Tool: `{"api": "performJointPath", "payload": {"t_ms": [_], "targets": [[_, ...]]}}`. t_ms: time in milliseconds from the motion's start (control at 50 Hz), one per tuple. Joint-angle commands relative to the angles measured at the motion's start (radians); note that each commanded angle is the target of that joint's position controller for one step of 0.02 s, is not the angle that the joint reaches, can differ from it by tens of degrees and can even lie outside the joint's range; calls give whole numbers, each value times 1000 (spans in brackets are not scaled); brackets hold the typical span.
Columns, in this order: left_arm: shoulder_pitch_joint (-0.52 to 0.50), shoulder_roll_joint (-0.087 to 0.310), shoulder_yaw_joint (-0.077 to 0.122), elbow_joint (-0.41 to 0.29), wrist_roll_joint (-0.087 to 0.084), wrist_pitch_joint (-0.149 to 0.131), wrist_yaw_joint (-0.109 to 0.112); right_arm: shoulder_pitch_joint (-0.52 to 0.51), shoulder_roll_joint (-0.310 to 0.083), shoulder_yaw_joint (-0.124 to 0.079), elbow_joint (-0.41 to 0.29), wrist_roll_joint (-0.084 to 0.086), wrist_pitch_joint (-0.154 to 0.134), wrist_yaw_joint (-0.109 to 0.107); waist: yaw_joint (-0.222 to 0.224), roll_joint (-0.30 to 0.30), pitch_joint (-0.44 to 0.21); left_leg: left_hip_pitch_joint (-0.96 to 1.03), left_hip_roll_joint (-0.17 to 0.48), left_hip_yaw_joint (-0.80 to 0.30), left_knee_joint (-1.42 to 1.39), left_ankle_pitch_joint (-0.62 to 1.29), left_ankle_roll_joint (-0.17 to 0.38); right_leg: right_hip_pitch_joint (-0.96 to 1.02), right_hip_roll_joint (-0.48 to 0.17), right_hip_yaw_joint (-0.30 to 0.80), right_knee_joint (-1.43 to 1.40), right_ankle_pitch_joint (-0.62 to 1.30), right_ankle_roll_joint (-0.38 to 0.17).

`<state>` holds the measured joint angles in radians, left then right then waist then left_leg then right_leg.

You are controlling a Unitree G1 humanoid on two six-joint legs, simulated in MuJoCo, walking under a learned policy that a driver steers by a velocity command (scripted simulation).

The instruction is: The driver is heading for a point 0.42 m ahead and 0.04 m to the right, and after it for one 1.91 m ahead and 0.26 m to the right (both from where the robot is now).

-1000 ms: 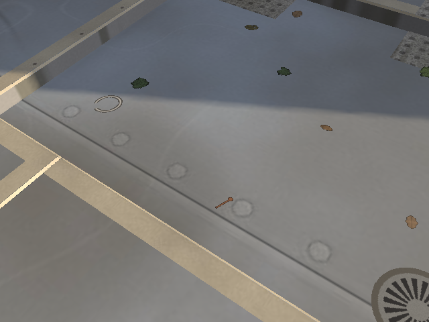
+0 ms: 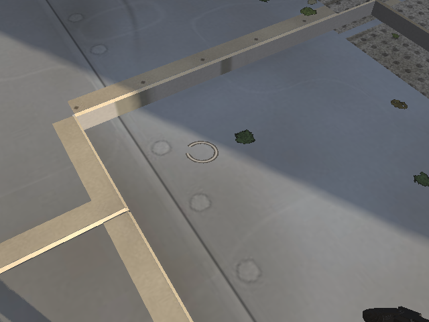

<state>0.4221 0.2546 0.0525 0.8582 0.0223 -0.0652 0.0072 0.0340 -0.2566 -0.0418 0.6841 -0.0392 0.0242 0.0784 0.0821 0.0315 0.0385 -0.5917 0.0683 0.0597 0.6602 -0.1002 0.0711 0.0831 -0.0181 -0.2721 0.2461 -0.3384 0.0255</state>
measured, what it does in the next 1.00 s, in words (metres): goes down, turning right: left foot, then right foot 0.10 m lower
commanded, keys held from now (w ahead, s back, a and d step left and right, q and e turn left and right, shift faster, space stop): w+q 0.12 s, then w+e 0.88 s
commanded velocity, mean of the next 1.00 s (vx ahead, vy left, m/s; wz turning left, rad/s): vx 0.50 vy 0.00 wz -0.18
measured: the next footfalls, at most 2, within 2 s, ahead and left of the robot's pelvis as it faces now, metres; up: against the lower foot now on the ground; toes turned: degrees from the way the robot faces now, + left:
left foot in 0.06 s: +0.20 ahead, +0.10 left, +0.00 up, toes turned +7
right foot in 0.72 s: +0.56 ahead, -0.04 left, -0.10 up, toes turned -7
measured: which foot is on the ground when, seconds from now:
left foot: up 0.00-0.04, down 0.06-0.72, up 0.74-1.00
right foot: down 0.00-0.08, up 0.10-0.70, down 0.72-1.00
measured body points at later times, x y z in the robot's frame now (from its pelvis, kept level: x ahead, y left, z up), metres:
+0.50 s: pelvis +0.27 +0.06 -0.01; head +0.28 +0.07 +0.44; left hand +0.38 +0.33 -0.13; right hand +0.28 -0.21 -0.14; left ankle +0.16 +0.10 -0.73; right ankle +0.43 -0.06 -0.71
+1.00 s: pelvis +0.59 +0.04 -0.10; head +0.62 +0.04 +0.35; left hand +0.72 +0.27 -0.23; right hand +0.73 -0.25 -0.16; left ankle +0.81 +0.17 -0.76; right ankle +0.52 -0.04 -0.83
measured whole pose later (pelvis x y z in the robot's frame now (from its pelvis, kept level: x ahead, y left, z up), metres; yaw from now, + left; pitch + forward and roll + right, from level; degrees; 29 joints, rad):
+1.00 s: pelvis +0.59 +0.04 -0.10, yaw -16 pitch +3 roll -2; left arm 0.31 0.23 0.04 0.83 -0.02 -0.05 0.01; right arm 0.09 -0.25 -0.02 0.65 -0.02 -0.12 -0.03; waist 0.03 0.02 0.01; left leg -0.80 0.11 -0.11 0.90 0.01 -0.09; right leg -0.18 0.14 0.12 0.43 -0.28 -0.09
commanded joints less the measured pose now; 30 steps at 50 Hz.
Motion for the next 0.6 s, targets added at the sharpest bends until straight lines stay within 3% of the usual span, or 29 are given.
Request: {"api": "performJointPath", "payload": {"t_ms": [20, 40, 60, 80, 100, 120, 140, 160, 180, 200, 220, 260, 320, 400, 480, 540, 600], "targets": [[5, 203, 47, -32, -1, 10, 10, -40, -90, -27, -77, -11, -14, -7, -49, -123, 16, 104, -84, 78, -67, -145, 57, 0, -261, 47, 106, 777, -135], [6, 215, 46, -32, -7, 20, 10, 49, -104, -37, -59, -17, -20, -17, -98, -115, -46, 234, -131, 86, -95, -169, 88, -16, -255, 24, 271, 909, -128], [-10, 212, 41, -45, -5, 27, 10, 240, -140, -57, 5, -23, -30, -31, -183, -69, -154, 482, -156, 56, -147, -155, 128, -129, -222, -1, 520, 857, -102], [11, 138, 19, -106, -7, 27, -1, 386, -255, -92, 27, -23, -30, -47, -218, 104, -308, 854, 93, -308, -175, -356, 226, -492, -155, -4, 875, 414, -45], [-53, 108, 15, -168, 24, 22, -15, 361, -312, -101, 9, 28, -25, -57, -178, 197, -377, 958, 255, -752, -322, -290, 295, -776, 25, 153, 1081, -228, 4], [-152, 156, 23, -187, 18, 16, -21, 368, -287, -96, 16, 39, -16, -64, -211, 64, -276, 905, 233, -642, -360, -150, 275, -857, -22, 277, 1055, -143, -1], [-137, 130, 12, -168, -6, 7, -26, 313, -213, -75, 33, 36, -18, -75, -164, 23, -160, 772, 218, -493, -367, -18, 255, -821, -68, 268, 977, -53, -7], [-97, 110, 5, -135, -7, 7, -25, 260, -142, -53, 33, 32, -25, -79, -113, -16, -99, 639, 172, -398, -385, 99, 213, -730, -103, 270, 871, -20, -11], [-68, 102, 2, -119, 11, 21, -24, 220, -111, -39, 40, 33, -36, -81, -73, -1, -78, 548, 136, -333, -403, 175, 186, -641, -119, 275, 811, -21, -8], [-14, 101, -2, -82, 27, 40, -26, 207, -109, -35, 35, 22, -50, -78, -63, 4, -108, 486, 119, -275, -420, 245, 184, -547, -95, 245, 838, 6, -7], [4, 119, 9, -71, 22, 52, -28, 211, -119, -36, 47, 20, -72, -69, -51, -1, -98, 452, 108, -232, -445, 281, 171, -520, -91, 264, 812, 79, -17], [-73, 103, 16, -86, -1, 61, -36, 247, -143, -44, 100, 32, -100, -70, -48, 5, -27, 415, 81, -173, -497, 244, 138, -567, -88, 297, 723, 193, -22], [-168, 102, 21, -99, -7, 56, -41, 285, -128, -41, 144, 33, -117, -77, -77, 15, 23, 459, 77, -128, -513, 170, 110, -652, -45, 356, 578, 351, -23], [-214, 94, 25, -92, -2, 52, -46, 300, -108, -31, 167, 26, -125, -92, -82, 9, 29, 490, 91, -78, -463, 114, 98, -667, -9, 382, 477, 555, -53], [-286, 96, 23, -115, 15, 49, -53, 372, -93, -20, 211, 8, -124, -119, -103, -18, 73, 571, 125, -68, -364, 160, 105, -768, -18, 384, 445, 582, -88], [-376, 79, 11, -145, 18, 39, -59, 438, -104, -20, 239, -7, -120, -134, -159, -41, 104, 672, 121, -47, -272, 218, 89, -831, -16, 331, 335, 565, -91], [-474, 49, -5, -176, 23, 31, -80, 530, -96, -13, 276, -5, -114, -149, -219, -49, 135, 746, 122, -39, -170, 269, 68, -854, -10, 268, 197, 594, -95]]}}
